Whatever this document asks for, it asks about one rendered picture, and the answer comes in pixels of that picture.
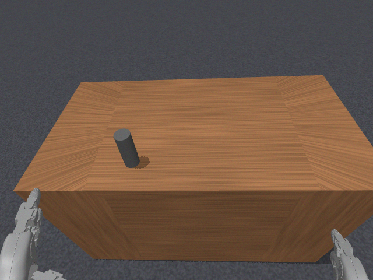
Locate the right robot hand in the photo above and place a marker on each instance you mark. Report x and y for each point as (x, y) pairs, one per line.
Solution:
(345, 265)

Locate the left robot hand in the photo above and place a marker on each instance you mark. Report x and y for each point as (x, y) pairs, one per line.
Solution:
(18, 260)

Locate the can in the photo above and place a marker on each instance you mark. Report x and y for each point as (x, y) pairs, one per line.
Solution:
(126, 147)

